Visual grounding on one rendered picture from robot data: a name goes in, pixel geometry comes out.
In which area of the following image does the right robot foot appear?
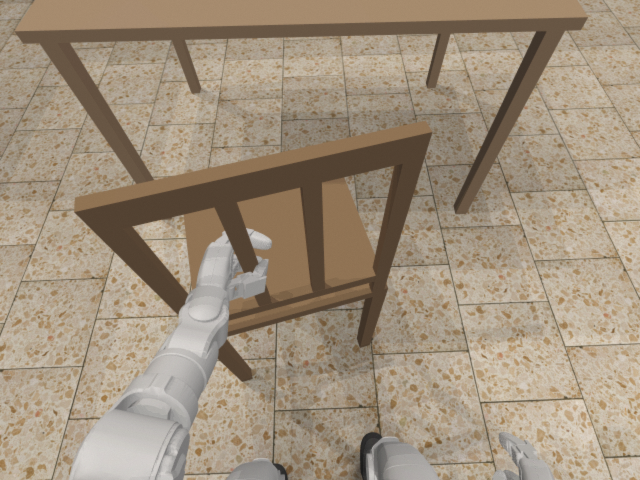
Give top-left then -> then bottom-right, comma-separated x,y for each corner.
360,432 -> 382,480

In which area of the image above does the left robot upper arm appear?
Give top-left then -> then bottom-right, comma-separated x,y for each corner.
73,409 -> 190,480

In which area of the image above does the robot left hand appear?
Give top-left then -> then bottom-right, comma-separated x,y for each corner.
196,228 -> 272,301

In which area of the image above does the robot left forearm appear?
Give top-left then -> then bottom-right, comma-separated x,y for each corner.
69,285 -> 229,480

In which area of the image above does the left robot shin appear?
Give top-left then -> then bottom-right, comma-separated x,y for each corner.
252,458 -> 277,469

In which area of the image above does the table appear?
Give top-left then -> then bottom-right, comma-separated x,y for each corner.
14,0 -> 588,220

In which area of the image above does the chair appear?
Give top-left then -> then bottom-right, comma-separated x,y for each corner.
74,121 -> 432,382

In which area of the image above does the robot right hand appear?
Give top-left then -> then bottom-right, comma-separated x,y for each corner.
492,432 -> 555,480

